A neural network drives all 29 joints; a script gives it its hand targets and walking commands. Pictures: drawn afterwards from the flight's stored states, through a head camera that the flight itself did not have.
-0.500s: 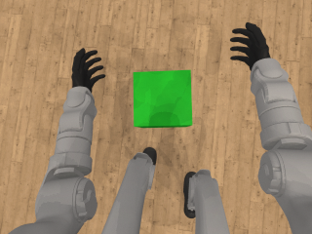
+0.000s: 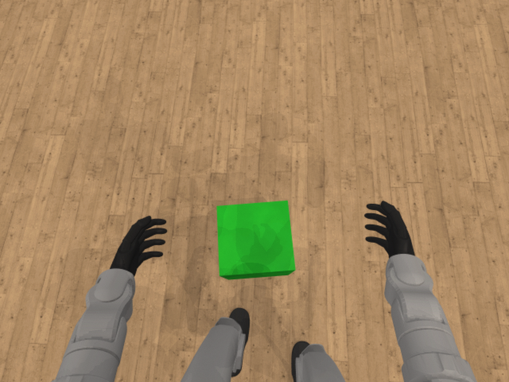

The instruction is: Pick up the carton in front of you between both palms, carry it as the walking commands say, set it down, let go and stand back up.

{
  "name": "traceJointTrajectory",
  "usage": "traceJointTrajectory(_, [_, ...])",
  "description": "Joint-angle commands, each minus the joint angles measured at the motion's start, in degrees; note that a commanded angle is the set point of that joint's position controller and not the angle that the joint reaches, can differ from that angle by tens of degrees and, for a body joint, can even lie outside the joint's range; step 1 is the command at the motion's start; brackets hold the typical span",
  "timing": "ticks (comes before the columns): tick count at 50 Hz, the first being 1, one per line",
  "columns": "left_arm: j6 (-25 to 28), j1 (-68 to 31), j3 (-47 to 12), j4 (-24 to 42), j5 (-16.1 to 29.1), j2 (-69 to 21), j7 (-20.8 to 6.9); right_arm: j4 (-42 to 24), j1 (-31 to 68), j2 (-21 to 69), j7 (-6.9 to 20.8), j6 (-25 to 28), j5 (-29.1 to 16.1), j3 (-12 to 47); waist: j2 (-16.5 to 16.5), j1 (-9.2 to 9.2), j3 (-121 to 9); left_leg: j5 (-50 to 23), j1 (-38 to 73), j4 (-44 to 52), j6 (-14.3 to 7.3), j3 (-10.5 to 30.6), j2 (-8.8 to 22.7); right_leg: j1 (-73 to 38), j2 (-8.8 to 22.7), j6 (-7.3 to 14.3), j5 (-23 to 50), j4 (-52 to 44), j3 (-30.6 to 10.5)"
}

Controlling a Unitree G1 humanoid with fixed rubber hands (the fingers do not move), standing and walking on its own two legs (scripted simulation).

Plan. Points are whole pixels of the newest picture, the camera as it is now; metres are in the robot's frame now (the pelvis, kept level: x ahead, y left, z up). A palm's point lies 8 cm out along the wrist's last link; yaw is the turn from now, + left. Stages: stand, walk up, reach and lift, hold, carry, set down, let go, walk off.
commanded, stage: let go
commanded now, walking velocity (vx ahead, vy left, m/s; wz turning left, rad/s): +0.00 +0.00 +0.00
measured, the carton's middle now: (255, 243) +0.41 +0.07 -0.60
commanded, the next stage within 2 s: stand in 0.92 s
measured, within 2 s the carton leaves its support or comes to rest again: neither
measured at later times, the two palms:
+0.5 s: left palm (111, 327) +0.19 +0.21 -0.02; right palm (488, 351) +0.22 -0.25 -0.02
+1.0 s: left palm (91, 328) +0.19 +0.24 -0.02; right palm (494, 367) +0.21 -0.26 -0.02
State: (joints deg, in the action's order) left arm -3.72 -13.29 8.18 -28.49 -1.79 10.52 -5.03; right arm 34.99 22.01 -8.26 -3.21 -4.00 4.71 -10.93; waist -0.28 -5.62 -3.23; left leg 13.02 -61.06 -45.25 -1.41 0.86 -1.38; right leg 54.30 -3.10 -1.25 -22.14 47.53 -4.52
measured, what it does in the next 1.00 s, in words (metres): stands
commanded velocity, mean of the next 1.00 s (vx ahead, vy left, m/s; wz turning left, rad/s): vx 0.00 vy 0.00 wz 0.00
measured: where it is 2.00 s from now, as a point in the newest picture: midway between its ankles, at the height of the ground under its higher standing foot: (268, 371)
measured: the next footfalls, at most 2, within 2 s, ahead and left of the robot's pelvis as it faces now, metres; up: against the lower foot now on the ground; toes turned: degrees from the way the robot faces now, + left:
none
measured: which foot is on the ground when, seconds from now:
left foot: down 0.00-1.00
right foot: down 0.00-1.00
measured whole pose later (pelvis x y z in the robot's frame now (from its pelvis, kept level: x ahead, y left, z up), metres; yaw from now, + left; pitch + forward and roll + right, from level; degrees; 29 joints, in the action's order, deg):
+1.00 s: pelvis +0.04 -0.02 +0.05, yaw +2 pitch -2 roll +0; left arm -7.6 12.2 2.0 -27.7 -1.6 15.7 0.9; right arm 33.6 -11.2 -13.4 -0.1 -3.5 2.0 -1.3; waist 2.1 -0.9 1.6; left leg 14.2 -14.1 -30.1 -0.3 2.3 -2.1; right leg 5.7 -1.7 0.7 -21.5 29.0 -3.7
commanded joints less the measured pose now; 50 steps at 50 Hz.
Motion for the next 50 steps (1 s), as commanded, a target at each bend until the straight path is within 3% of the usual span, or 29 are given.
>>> traceJointTrajectory(1, [1.91,5.38,-1.88,5.96,1.49,4.07,0.09,-6.02,0.04,-5.29,0.82,2.71,-0.65,0.14,-0.10,-0.29,-30.13,-21.08,48.11,3.25,2.34,2.39,0.94,-2.40,-1.15,0.61,6.82,-9.18,4.19])
traceJointTrajectory(9, [3.84,20.18,-5.23,11.11,3.21,4.53,1.79,-6.51,-17.00,-6.96,2.88,5.36,-1.82,1.69,-2.12,1.33,-21.35,-32.40,62.61,9.87,3.19,4.09,1.88,-13.12,-0.83,1.30,10.46,-17.56,3.61])
traceJointTrajectory(15, [3.47,24.61,-5.81,11.72,3.47,6.20,1.73,-9.27,-24.70,-7.00,3.77,5.40,-2.30,4.18,1.24,3.24,-10.37,-23.86,61.76,16.48,2.97,1.95,0.24,-27.95,0.67,0.91,13.95,-23.74,2.86])
traceJointTrajectory(21, [1.84,25.33,-4.96,10.28,3.10,7.32,1.33,-12.44,-29.97,-7.26,5.15,3.25,-3.63,6.20,3.84,5.20,-1.89,-17.13,63.84,19.71,2.59,0.49,-1.40,-33.58,2.39,0.78,16.00,-27.84,2.29])
traceJointTrajectory(33, [-2.70,25.32,-3.09,9.49,0.71,8.20,1.28,-15.74,-30.74,-8.01,6.88,-1.21,-5.37,7.93,1.90,4.40,6.30,-13.96,68.45,19.58,2.26,-0.76,-2.43,-34.22,3.99,0.97,15.15,-30.58,0.91])
traceJointTrajectory(34, [-2.85,25.18,-3.11,9.59,0.72,8.18,1.21,-15.73,-30.82,-8.03,6.84,-1.40,-5.27,7.87,2.10,4.51,6.27,-14.22,68.76,19.50,2.20,-0.79,-2.42,-34.38,3.93,0.88,15.67,-30.47,0.89])
traceJointTrajectory(35, [-5.83,23.40,-2.63,11.66,-0.48,10.29,2.51,-12.07,-33.52,-7.67,5.61,0.11,-5.95,8.55,0.96,4.27,3.19,-12.83,65.40,17.58,2.38,-1.09,-3.49,-38.73,3.64,0.36,21.51,-27.48,0.72])
traceJointTrajectory(36, [-6.57,24.46,-3.36,10.81,0.12,9.66,3.06,-13.28,-32.69,-8.11,5.11,0.26,-5.91,8.28,2.12,5.09,2.64,-12.02,63.81,17.58,2.02,-1.07,-3.45,-39.74,3.24,-0.23,24.08,-26.22,0.70])
traceJointTrajectory(42, [-7.89,23.96,-4.38,11.49,1.42,8.99,4.08,-13.38,-32.67,-9.07,4.12,-0.26,-5.74,8.14,3.18,4.97,3.25,-13.58,61.83,17.38,1.91,-0.64,-3.15,-39.28,2.80,-0.16,25.76,-24.96,1.10])
traceJointTrajectory(46, [-8.56,24.07,-4.74,11.81,1.64,8.71,4.57,-12.79,-33.31,-9.35,4.27,-0.83,-5.50,7.79,2.41,5.22,3.66,-14.16,62.26,17.66,2.06,-0.12,-2.73,-38.75,2.28,0.34,24.00,-25.08,1.70])
traceJointTrajectory(47, [-4.18,22.61,-2.97,4.20,0.11,14.46,6.56,-4.51,-31.75,-14.69,2.70,0.62,-1.82,6.24,8.28,4.25,4.14,-11.38,53.51,16.39,1.87,1.82,2.96,-37.81,4.65,-0.23,12.57,-24.73,0.47])
traceJointTrajectory(50, [-0.02,22.88,-3.62,2.40,-0.63,13.34,6.77,-2.25,-32.17,-15.78,2.14,2.75,-1.49,5.94,3.99,5.98,4.40,-1.93,51.20,17.86,1.25,3.62,3.21,-37.52,5.31,1.16,2.13,-26.50,-2.93])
